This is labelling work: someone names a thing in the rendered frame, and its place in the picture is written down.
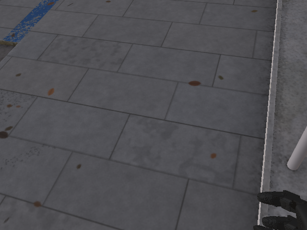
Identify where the robot right hand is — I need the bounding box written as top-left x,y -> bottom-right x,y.
253,190 -> 307,230

